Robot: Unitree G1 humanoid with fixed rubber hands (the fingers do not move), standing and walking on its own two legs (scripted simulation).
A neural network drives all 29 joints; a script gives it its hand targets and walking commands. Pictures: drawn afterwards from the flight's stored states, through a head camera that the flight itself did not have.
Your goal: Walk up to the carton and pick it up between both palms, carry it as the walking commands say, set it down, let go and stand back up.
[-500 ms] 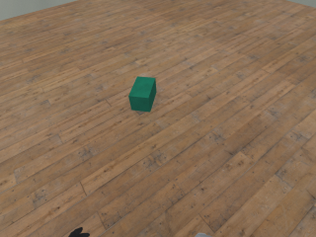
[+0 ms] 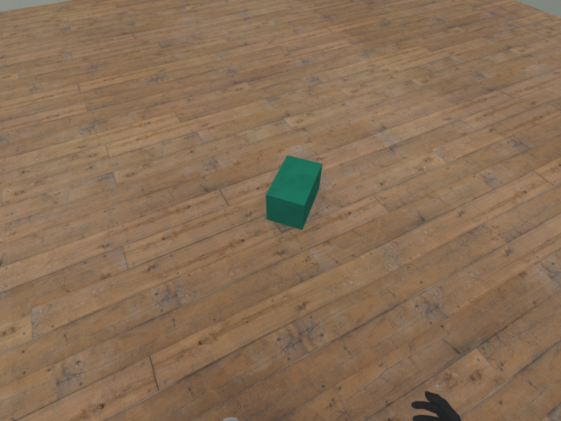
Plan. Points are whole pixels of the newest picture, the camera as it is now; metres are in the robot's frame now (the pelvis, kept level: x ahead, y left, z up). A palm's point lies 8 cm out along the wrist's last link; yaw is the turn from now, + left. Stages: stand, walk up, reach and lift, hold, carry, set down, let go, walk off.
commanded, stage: walk up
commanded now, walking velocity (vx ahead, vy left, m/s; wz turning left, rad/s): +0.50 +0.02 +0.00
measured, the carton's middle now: (294, 191) +1.14 +0.05 -0.67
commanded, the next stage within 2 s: none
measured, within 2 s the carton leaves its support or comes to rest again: neither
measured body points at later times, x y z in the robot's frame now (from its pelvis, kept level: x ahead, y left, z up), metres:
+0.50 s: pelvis +0.23 -0.04 +0.02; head +0.24 -0.09 +0.47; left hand +0.31 +0.20 -0.10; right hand +0.21 -0.28 -0.16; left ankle +0.17 +0.12 -0.62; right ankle +0.26 -0.11 -0.72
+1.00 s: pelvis +0.46 +0.03 +0.00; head +0.50 +0.04 +0.44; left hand +0.31 +0.24 -0.14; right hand +0.65 -0.16 -0.13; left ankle +0.53 +0.15 -0.72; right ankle +0.29 -0.10 -0.65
